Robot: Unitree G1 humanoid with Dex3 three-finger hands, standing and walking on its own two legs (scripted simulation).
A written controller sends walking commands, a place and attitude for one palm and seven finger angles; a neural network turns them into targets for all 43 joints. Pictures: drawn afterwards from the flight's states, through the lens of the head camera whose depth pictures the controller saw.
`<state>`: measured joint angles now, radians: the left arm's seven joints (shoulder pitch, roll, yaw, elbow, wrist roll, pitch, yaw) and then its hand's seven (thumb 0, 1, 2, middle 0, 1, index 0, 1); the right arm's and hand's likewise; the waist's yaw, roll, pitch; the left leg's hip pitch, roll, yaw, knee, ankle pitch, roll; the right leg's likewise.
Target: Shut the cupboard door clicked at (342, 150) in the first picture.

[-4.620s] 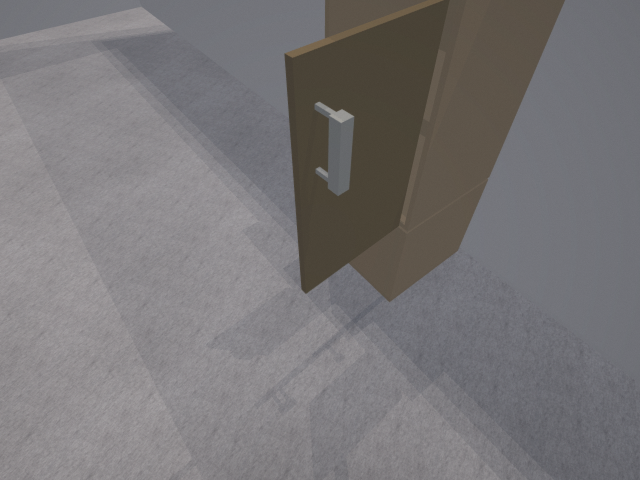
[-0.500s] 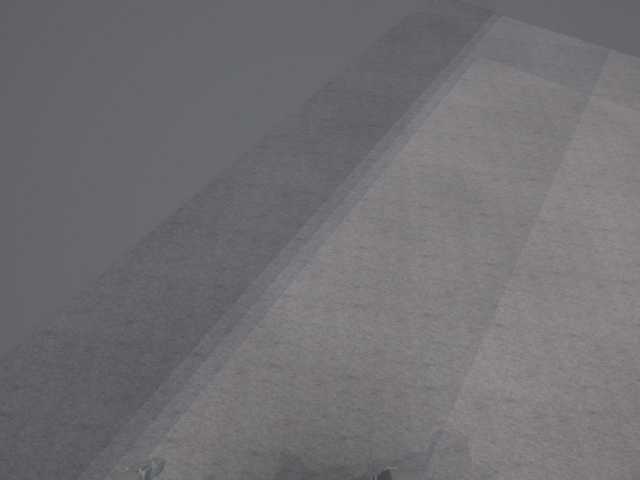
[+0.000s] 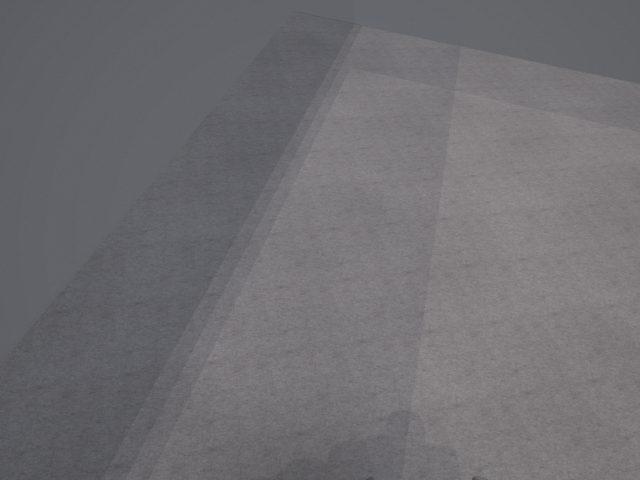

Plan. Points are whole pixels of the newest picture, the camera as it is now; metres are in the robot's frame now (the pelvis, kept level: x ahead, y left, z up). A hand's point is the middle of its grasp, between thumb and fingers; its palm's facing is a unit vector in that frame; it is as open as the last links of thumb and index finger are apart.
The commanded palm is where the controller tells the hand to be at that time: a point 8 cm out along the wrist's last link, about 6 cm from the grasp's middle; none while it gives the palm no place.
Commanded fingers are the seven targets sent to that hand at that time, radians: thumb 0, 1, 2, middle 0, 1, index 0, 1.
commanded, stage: walk around to get in front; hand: left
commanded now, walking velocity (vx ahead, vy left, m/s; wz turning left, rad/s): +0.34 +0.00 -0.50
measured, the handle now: out of the picture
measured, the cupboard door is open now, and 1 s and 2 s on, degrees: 93 93 93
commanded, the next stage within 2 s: walk to a spot facing it in 0.82 s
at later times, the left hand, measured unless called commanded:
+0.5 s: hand (280, 338) +0.35 +0.08 -0.15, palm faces -0.19 -0.96 -0.20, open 7.2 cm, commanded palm none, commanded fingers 0.00 0.90 0.90 -0.20 -0.30 -0.20 -0.30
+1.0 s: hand (312, 242) +0.56 +0.05 -0.16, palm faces -0.31 -0.93 -0.17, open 7.3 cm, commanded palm none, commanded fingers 0.00 0.90 0.90 -0.20 -0.30 -0.20 -0.30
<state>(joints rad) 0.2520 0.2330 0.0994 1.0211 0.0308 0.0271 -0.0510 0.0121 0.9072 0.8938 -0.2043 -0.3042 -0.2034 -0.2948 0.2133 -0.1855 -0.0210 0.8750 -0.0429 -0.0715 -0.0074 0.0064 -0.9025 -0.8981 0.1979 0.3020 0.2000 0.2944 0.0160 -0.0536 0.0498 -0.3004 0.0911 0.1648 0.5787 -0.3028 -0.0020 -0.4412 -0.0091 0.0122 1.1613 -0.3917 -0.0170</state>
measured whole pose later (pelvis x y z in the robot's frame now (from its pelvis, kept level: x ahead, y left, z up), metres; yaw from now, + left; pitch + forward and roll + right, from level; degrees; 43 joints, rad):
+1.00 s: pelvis +0.45 -0.11 +0.01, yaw -21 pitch +1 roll +0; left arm 0.20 0.18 0.07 1.04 0.03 0.00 -0.03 0.02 0.94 0.89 -0.20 -0.30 -0.20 -0.29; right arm 0.31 -0.19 -0.05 1.04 -0.03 -0.06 -0.01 -0.01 -0.94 -0.90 0.20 0.30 0.20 0.29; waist -0.01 -0.01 0.05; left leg -0.11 0.08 0.23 0.39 -0.28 0.00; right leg -0.52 -0.10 -0.08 0.79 -0.21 0.00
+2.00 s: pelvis +0.60 -0.23 +0.01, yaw +15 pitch +1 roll +3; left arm 0.24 0.17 0.04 0.93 0.02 0.00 0.02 0.01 0.90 0.89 -0.21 -0.30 -0.21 -0.30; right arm 0.10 -0.25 -0.08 0.92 -0.02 0.09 0.04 0.01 -0.91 -0.90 0.19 0.30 0.20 0.29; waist 0.01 -0.02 0.10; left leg -0.45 0.03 0.08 0.92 -0.43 -0.07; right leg -0.21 -0.12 -0.21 0.51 -0.32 -0.02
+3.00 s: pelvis +0.63 -0.25 +0.00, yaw +51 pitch +2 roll +0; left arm 0.15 0.25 0.08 0.92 0.01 0.06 0.01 0.01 0.91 0.89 -0.20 -0.30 -0.20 -0.29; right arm 0.15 -0.21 -0.06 0.91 -0.03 0.04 0.01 0.01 -0.90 -0.90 0.20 0.30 0.20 0.29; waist 0.00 -0.02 0.09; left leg -0.31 0.00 0.00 0.54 -0.25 0.02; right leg -0.46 -0.08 -0.02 0.98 -0.44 0.08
